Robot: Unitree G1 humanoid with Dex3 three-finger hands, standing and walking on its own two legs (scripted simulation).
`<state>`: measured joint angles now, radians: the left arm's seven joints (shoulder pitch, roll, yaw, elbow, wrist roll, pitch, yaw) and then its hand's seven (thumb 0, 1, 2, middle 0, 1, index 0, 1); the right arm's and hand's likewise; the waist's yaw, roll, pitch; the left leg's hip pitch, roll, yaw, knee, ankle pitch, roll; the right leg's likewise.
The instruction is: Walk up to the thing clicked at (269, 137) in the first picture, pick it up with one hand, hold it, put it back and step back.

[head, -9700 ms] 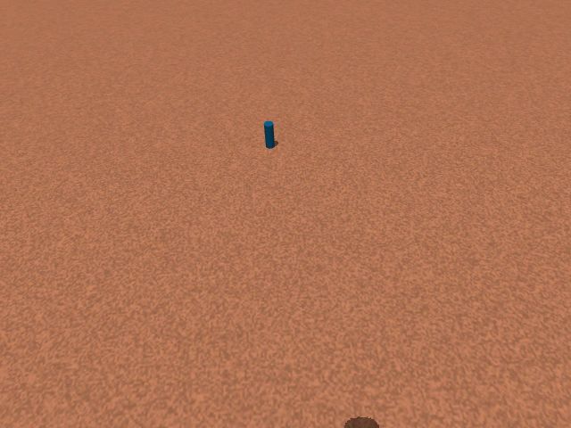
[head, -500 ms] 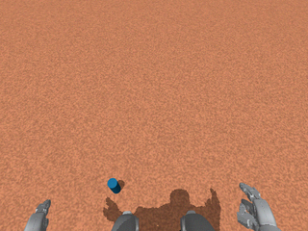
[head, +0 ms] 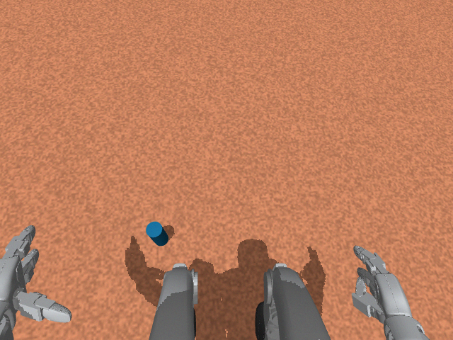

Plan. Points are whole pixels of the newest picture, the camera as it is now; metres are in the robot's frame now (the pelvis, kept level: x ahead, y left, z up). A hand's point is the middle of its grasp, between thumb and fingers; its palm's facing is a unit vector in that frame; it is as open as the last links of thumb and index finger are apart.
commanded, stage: go down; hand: left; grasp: from the side
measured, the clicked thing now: (158, 234) +0.40 +0.23 -0.52
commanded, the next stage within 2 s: approach in 1.80 s
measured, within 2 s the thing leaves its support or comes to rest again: neither
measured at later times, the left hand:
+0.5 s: hand (50, 245) +0.30 +0.37 -0.15, palm faces +0.16 -0.97 -0.19, open 17.3 cm
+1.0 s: hand (50, 236) +0.32 +0.40 -0.19, palm faces +0.16 -0.98 -0.13, open 17.4 cm
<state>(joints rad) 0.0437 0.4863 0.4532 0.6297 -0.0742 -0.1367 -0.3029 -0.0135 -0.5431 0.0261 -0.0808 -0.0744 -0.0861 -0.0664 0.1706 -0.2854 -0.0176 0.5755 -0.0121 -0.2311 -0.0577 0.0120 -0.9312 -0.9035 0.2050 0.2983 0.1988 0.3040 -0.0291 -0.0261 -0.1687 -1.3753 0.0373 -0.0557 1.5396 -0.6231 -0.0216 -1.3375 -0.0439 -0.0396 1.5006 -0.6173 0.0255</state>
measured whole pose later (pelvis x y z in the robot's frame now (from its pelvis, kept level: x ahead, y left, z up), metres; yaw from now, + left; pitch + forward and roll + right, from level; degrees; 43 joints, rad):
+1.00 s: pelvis -0.05 +0.00 -0.18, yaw -4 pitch +32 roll -6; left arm -0.46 0.82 0.79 1.00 -0.18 -0.36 -0.68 -0.02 -0.52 0.05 -0.05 -0.06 -0.05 -0.05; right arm 0.10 -0.35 0.08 0.70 -0.04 -0.20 -0.04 0.01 -0.92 -0.90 0.21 0.30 0.20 0.30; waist -0.05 -0.03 -0.12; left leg -2.03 0.03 -0.13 2.14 -0.68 -0.03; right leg -1.97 -0.03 -0.06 2.07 -0.67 0.02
